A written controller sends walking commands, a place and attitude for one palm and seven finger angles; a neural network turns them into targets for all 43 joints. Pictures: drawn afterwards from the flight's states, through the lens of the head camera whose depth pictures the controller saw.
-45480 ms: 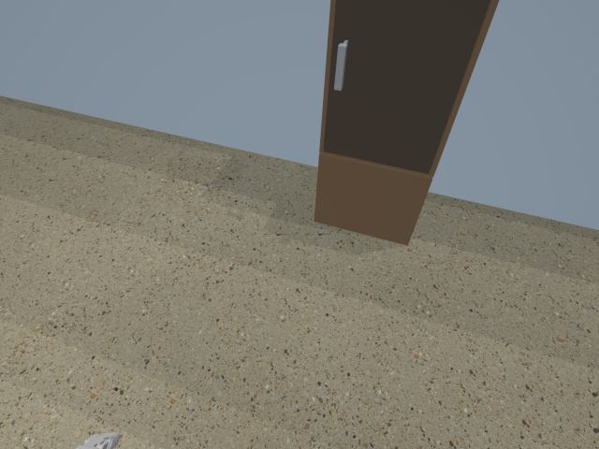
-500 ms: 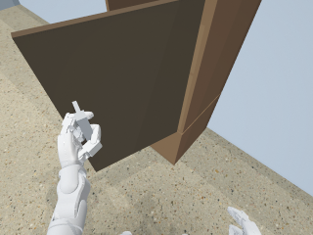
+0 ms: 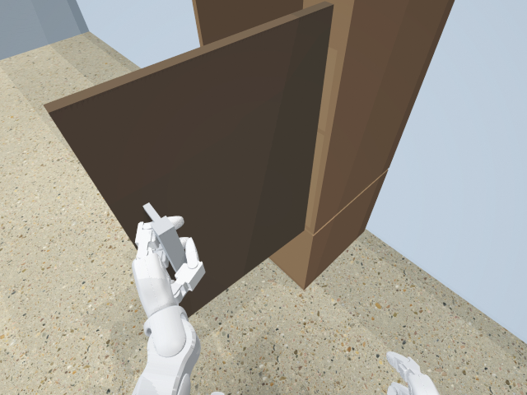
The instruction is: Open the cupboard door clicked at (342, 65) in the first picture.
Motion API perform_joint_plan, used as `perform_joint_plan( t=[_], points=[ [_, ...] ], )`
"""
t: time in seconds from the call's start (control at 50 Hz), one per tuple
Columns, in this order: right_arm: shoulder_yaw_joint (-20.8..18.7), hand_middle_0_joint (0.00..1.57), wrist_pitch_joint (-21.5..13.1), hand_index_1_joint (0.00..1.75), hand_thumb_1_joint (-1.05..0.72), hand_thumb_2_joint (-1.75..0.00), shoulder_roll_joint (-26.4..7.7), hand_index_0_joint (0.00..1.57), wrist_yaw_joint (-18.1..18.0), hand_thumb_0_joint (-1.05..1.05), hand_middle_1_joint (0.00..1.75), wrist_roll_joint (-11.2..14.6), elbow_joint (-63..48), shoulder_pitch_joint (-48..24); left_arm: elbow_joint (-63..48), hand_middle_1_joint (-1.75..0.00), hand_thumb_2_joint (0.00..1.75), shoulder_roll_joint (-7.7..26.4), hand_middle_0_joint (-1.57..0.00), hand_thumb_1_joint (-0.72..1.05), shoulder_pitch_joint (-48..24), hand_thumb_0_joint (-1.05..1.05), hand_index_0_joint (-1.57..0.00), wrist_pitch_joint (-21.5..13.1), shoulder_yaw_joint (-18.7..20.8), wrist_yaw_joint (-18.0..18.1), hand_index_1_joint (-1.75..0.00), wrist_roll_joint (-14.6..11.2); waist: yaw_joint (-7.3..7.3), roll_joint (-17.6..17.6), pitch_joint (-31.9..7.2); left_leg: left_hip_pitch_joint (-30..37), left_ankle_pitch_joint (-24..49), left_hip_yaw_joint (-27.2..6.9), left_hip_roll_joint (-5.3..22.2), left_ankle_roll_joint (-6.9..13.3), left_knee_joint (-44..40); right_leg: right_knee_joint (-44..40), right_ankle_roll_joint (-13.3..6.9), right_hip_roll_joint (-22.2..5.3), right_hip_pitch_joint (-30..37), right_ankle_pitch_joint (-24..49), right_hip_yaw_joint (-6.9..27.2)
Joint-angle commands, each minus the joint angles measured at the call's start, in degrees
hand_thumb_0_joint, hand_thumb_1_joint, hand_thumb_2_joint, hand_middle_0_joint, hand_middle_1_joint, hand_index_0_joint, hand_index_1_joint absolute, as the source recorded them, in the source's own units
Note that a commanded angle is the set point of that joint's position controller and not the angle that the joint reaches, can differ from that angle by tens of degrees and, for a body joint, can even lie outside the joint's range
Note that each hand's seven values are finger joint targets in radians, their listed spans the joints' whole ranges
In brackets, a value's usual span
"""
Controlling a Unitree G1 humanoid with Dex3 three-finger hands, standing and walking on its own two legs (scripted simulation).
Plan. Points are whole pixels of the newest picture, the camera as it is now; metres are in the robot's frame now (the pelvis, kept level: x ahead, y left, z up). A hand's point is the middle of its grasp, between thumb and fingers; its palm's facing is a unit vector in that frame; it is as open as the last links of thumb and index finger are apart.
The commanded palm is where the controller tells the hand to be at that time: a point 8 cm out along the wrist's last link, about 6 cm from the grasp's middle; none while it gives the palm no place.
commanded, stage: open thumb and fingers to let go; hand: left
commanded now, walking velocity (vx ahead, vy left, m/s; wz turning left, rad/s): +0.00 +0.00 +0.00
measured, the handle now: (167, 241) +0.34 +0.17 +0.05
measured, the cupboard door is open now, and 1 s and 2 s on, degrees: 86 89 89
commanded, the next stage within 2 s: slide the hand sideways off the handle in 0.72 s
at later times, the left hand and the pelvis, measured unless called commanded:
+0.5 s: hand (189, 260) +0.30 +0.13 +0.06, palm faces +0.41 -0.91 +0.01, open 13.5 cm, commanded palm +0.26 +0.17 +0.05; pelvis -0.01 +0.01 +0.00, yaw +0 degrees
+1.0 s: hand (183, 288) +0.26 +0.13 +0.05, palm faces -0.08 -0.99 -0.11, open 15.9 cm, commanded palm +0.24 +0.17 +0.05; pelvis -0.02 +0.04 +0.00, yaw -1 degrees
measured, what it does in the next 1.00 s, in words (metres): stands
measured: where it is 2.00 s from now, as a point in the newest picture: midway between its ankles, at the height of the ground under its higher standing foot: outside the picture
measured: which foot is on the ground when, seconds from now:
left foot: down 0.00-1.00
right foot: down 0.00-1.00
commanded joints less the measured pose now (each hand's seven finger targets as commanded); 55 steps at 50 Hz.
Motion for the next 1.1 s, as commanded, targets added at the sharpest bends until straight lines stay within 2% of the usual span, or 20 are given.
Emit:
perform_joint_plan(
  t=[0.0, 0.12, 0.2, 0.28, 0.3, 0.32, 0.42, 0.56, 0.68, 0.74, 0.8, 0.82, 0.84, 0.86, 0.9, 0.94, 0.96, 1.0, 1.06, 1.08],
  points=[
    [-1.67, 0.20, -3.55, 0.30, -0.90, -0.90, -4.55, 0.20, -1.26, 0.00, 0.30, 0.10, -7.57, -4.73, -10.85, -1.30, 0.72, 4.60, -0.37, 0.48, -12.77, 0.00, -0.37, -5.19, 2.09, -1.35, -1.30, 1.14, -0.47, -8.17, -12.73, 0.12, 9.55, -1.23, -2.43, 2.53, -2.12, -12.81, 7.30, -6.25, 13.54, 26.96, 15.53],
    [-1.78, 0.20, -4.45, 0.30, -0.90, -0.90, -4.83, 0.20, -1.72, 0.00, 0.30, 0.75, -6.05, -5.60, -9.05, -1.26, 0.54, 4.91, -0.34, 0.06, -13.72, 0.00, -0.34, -6.72, 4.09, -4.48, -1.26, -3.02, 0.14, -6.65, -12.39, 0.44, 8.32, -1.08, -2.53, 2.38, -2.83, -14.42, 7.59, -6.77, 14.22, 24.99, 16.39],
    [-1.82, 0.20, -4.64, 0.30, -0.90, -0.90, -5.18, 0.20, -1.38, 0.00, 0.30, 0.75, -5.88, -5.64, -5.59, -1.23, 0.42, 4.99, -0.32, -0.22, -13.78, 0.00, -0.32, -7.10, 4.16, -4.54, -1.23, -2.86, -0.09, -8.12, -9.87, -0.13, 7.06, -1.24, -2.51, 2.54, -3.21, -15.12, 7.37, -6.56, 12.08, 20.29, 15.84],
    [-1.75, 0.20, -4.68, 0.30, -0.90, -0.90, -5.19, 0.20, -1.42, 0.00, 0.30, 0.66, -5.89, -6.43, -3.76, -1.20, 0.30, 4.90, -0.30, -0.50, -19.01, 0.00, -0.30, -7.62, 3.66, -3.91, -1.20, -2.16, -0.41, -7.72, -8.73, -0.26, 4.68, -1.12, -2.61, 2.74, -3.29, -16.37, 7.18, -6.78, 9.68, 13.53, 16.26],
    [-1.75, 0.20, -4.78, 0.30, -0.90, -0.90, -5.17, 0.20, -1.44, 0.00, 0.30, 0.71, -5.93, -6.38, -4.57, -1.20, 0.30, 4.77, -0.30, -0.50, -20.76, 0.00, -0.30, -7.88, 3.27, -3.84, -1.20, -2.14, -0.72, -8.06, -9.01, -0.02, 4.73, -1.27, -2.59, 2.83, -3.24, -16.43, 7.11, -6.63, 9.60, 12.94, 16.21],
    [-1.91, 0.20, -4.76, 0.30, -0.90, -0.90, -5.10, 0.20, -1.42, 0.00, 0.30, 0.66, -5.97, -6.44, -4.58, -1.20, 0.30, 5.60, -0.30, -0.50, -19.83, 0.00, -0.30, -8.17, 4.67, -3.53, -1.20, -2.12, 0.23, -6.90, -10.71, 0.27, 5.31, -1.04, -2.61, 2.78, -3.29, -15.89, 6.94, -6.59, 10.37, 13.74, 16.07],
    [-1.93, 0.20, -4.78, 0.30, -0.90, -0.90, -4.91, 0.20, -1.02, 0.00, 0.30, 0.47, -6.16, -5.70, -4.23, -0.95, 0.30, 4.05, -0.26, -0.50, -18.10, 0.00, -0.26, -8.54, 3.88, -3.14, -0.95, -1.81, 0.72, -5.28, -13.63, 2.15, 8.90, -0.72, -2.57, 2.86, -3.55, -12.52, 6.40, -5.34, 11.06, 20.87, 12.94],
    [-2.02, 0.20, -4.55, 0.30, -0.90, -0.90, -5.08, 0.20, -0.19, 0.00, 0.30, 0.36, -7.46, -5.32, -5.73, -0.60, 0.30, 0.90, -0.20, -0.50, -18.18, 0.00, -0.20, -7.91, 0.44, -1.25, -0.60, -0.11, 0.57, -3.39, -12.82, 5.50, 10.94, -0.62, -2.08, 3.10, -4.23, -9.39, 4.49, -2.48, 6.15, 18.40, 7.32],
    [-1.81, 0.20, -4.36, 0.30, -0.90, -0.90, -4.91, 0.20, 0.13, 0.00, 0.30, 0.33, -8.47, -5.58, -7.02, -0.30, 0.30, -0.87, -0.15, -0.50, -17.16, 0.00, -0.15, -6.37, -0.88, 1.12, -0.30, 0.74, 0.83, -4.32, -12.63, 5.83, 11.42, -1.03, -1.87, 2.94, -4.57, -8.35, 3.90, -1.55, 5.33, 16.82, 5.78],
    [-1.64, 0.20, -4.27, 0.30, -0.90, -0.90, -4.90, 0.20, 0.27, 0.00, 0.30, 0.38, -8.76, -5.75, -8.40, -0.30, 0.30, -1.29, -0.15, -0.50, -16.21, 0.00, -0.15, -5.48, -1.21, 1.72, -0.30, 0.68, 1.28, -2.79, -12.86, 6.11, 12.09, -1.20, -1.76, 2.72, -4.63, -7.64, 3.52, -1.23, 5.15, 16.61, 5.19],
    [-1.46, 0.20, -4.27, 0.30, -0.90, -0.90, -4.92, 0.20, 0.19, 0.00, 0.30, 0.31, -9.00, -5.96, -8.61, -0.30, 0.30, -2.25, -0.15, -0.50, -16.46, 0.00, -0.15, -4.57, -2.33, 2.31, -0.30, 1.13, 0.85, -3.66, -11.60, 5.89, 11.17, -1.83, -1.54, 2.60, -4.91, -7.62, 3.36, -0.89, 4.16, 14.45, 4.61],
    [-1.26, 0.20, -4.26, 0.30, -0.90, -0.90, -6.95, 0.20, 0.29, 0.00, 0.30, 0.79, -7.99, -2.76, -9.56, -0.30, 0.30, 3.73, -0.15, -0.50, -14.20, 0.00, -0.15, -6.54, -13.14, -9.85, -0.30, 7.45, -3.78, -5.15, -9.98, 6.99, 11.83, -1.40, -1.28, 3.42, -3.89, -7.15, 3.68, -1.38, 2.20, 18.77, 6.67],
    [-1.64, 0.20, -4.31, 0.30, -0.90, -0.90, -6.78, 0.20, -0.23, 0.00, 0.30, 1.29, -9.05, -2.13, -11.85, -0.30, 0.30, 9.08, -0.15, -0.50, -16.71, 0.00, -0.15, -8.68, -6.94, -16.12, -0.30, 5.29, -2.11, -4.39, -12.30, 6.49, 12.62, -1.60, -1.45, 3.80, -3.72, -6.89, 3.32, -1.64, 4.05, 20.92, 6.75],
    [-1.64, 0.20, -4.23, 0.30, -0.90, -0.90, -6.90, 0.20, -0.81, 0.00, 0.30, 1.39, -9.42, -2.75, -13.56, -0.30, 0.30, 11.26, -0.15, -0.50, -17.68, 0.00, -0.15, -10.09, -6.39, -20.00, -0.30, 4.64, -1.13, -2.22, -14.60, 7.51, 13.39, -1.40, -1.62, 3.90, -3.79, -6.50, 3.11, -1.73, 5.50, 22.30, 7.52],
    [-1.28, 0.20, -5.15, 0.30, -0.90, -0.90, -6.80, 0.20, -1.27, 0.00, 0.30, 2.34, -10.34, -2.63, -15.09, -0.30, 0.30, 10.07, -0.15, -0.50, -17.68, 0.00, -0.15, -10.85, -8.53, -27.13, -0.30, 1.75, -2.00, 0.55, -14.05, 9.15, 12.87, -1.69, -1.55, 3.80, -4.05, -6.65, 3.01, -1.58, 4.55, 20.81, 7.08],
    [-0.48, 0.20, -6.29, 0.30, -0.90, -0.90, -6.46, 0.20, -1.76, 0.00, 0.30, 3.79, -11.36, -3.73, -13.82, -0.30, 0.30, 6.26, -0.15, -0.50, -16.61, 0.00, -0.15, -10.02, -9.77, -32.67, -0.30, -4.49, -1.91, 1.17, -10.78, 9.90, 9.68, -2.41, -1.44, 3.45, -5.23, -7.73, 3.02, -0.86, 2.52, 15.79, 5.74],
    [-0.23, 0.20, -6.92, 0.30, -0.90, -0.90, -6.47, 0.20, -2.03, 0.00, 0.30, 4.35, -11.70, -4.41, -13.69, -0.30, 0.30, 5.20, -0.15, -0.50, -16.47, 0.00, -0.15, -9.18, -8.40, -33.43, -0.30, -8.15, -1.39, 0.21, -9.68, 9.41, 6.87, -2.78, -1.43, 3.22, -6.04, -8.62, 3.14, -0.53, 2.28, 12.35, 5.11],
    [-0.06, 0.20, -8.12, 0.30, -0.90, -0.90, -6.76, 0.20, -2.25, 0.00, 0.30, 5.05, -12.34, -5.86, -12.81, -0.30, 0.30, 4.86, -0.15, -0.50, -12.66, 0.00, -0.15, -7.47, -4.88, -33.01, -0.30, -12.67, 0.10, -2.09, -8.47, 8.51, 3.61, -3.01, -1.51, 2.95, -7.44, -9.77, 3.25, -0.19, 2.71, 8.03, 4.32],
    [-0.11, 0.20, -8.56, 0.30, -0.90, -0.90, -7.32, 0.20, -1.79, 0.00, 0.30, 4.64, -11.96, -5.16, -11.40, -0.30, 0.30, 7.13, -0.15, -0.50, -12.40, 0.00, -0.15, -6.26, -1.22, -28.75, -0.30, -11.53, 0.51, -5.26, -6.86, 6.60, 2.30, -3.38, -1.54, 2.82, -7.75, -8.84, 3.57, -0.51, 1.39, 6.26, 3.78],
    [-0.36, 0.20, -8.50, 0.30, -0.90, -0.90, -7.43, 0.20, -1.42, 0.00, 0.30, 4.39, -12.14, -5.10, -11.73, -0.30, 0.30, 8.20, -0.15, -0.50, -11.10, 0.00, -0.15, -6.40, -0.53, -27.37, -0.30, -9.77, 0.86, -3.57, -7.35, 6.61, 2.68, -3.17, -1.46, 2.77, -7.52, -8.11, 3.51, -0.58, 0.67, 6.32, 3.95]
  ],
)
